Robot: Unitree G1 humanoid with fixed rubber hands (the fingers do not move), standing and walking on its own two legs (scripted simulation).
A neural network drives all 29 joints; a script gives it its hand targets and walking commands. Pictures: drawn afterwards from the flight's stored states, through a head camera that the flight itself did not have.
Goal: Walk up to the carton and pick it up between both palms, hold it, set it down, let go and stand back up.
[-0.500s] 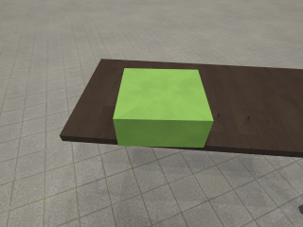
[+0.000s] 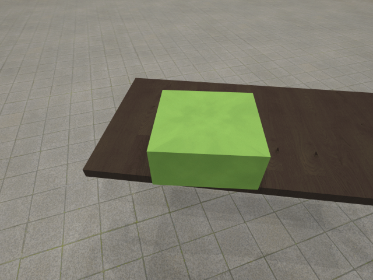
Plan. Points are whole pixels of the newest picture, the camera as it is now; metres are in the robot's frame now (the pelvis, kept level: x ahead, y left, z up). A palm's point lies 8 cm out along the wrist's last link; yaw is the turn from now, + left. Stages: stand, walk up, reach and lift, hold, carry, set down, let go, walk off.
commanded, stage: walk up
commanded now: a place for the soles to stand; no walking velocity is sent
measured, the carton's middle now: (206, 135) +0.56 -0.03 -0.01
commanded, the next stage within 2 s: none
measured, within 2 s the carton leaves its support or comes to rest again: neither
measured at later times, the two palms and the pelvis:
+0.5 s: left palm out of the picture +0.04 +0.14 -0.10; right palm out of the picture +0.15 -0.36 -0.14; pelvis +0.09 -0.10 +0.00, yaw +0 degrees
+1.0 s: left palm (109, 277) +0.19 +0.21 -0.13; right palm out of the picture +0.18 -0.30 -0.12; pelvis +0.11 -0.04 +0.00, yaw -5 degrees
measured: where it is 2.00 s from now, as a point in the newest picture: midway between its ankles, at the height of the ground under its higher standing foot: outside the picture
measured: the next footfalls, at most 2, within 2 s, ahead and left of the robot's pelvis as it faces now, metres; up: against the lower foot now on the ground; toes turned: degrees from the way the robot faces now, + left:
right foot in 0.24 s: +0.13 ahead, -0.19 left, +0.00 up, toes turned -7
left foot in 0.72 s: +0.15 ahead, +0.03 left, +0.00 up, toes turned +1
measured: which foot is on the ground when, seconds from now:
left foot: down 0.00-0.26, up 0.28-0.70, down 0.72-1.00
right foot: up 0.00-0.22, down 0.24-1.00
